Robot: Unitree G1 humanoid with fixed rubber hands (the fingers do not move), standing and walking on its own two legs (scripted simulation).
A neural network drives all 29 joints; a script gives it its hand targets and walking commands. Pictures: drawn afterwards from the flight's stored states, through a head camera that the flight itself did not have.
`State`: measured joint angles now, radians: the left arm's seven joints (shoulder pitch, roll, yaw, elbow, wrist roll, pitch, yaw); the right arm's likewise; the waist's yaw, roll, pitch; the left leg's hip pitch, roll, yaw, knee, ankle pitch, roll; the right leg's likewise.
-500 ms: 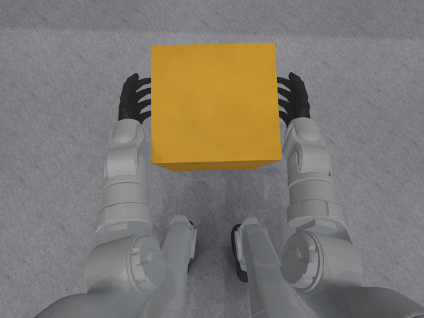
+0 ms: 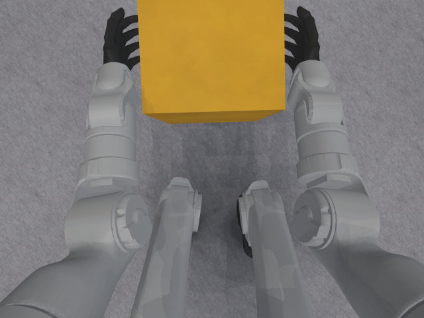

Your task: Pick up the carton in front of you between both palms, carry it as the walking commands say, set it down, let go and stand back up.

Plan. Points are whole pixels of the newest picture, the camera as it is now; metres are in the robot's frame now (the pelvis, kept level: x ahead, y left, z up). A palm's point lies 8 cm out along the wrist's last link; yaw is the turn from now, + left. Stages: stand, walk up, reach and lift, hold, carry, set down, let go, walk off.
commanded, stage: set down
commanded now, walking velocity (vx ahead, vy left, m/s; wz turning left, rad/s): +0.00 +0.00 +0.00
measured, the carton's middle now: (211, 66) +0.52 +0.03 -0.18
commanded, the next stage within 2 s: none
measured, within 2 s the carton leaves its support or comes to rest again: rests again in 0.92 s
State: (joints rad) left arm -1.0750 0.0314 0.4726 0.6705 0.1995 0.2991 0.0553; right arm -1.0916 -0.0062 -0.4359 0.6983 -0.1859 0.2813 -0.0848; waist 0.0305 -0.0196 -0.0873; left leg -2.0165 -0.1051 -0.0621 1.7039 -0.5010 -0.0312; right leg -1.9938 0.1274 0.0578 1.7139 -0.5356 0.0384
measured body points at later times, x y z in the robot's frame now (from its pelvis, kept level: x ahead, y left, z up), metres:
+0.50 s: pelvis -0.01 +0.00 -0.10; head +0.36 +0.02 +0.15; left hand +0.54 +0.19 -0.27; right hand +0.56 -0.11 -0.27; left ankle +0.09 +0.12 -0.47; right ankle +0.09 -0.12 -0.47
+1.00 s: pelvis -0.01 +0.00 -0.13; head +0.36 +0.01 +0.12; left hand +0.53 +0.19 -0.30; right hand +0.55 -0.11 -0.31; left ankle +0.09 +0.11 -0.47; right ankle +0.08 -0.12 -0.47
